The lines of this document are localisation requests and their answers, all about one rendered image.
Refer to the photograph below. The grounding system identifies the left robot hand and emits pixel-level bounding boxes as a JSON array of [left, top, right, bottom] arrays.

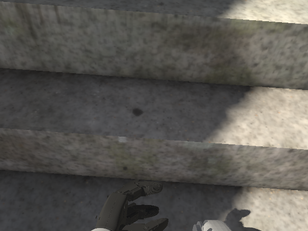
[[95, 179, 168, 231]]

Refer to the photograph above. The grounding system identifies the right robot thigh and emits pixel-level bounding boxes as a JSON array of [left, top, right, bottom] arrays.
[[192, 219, 232, 231]]

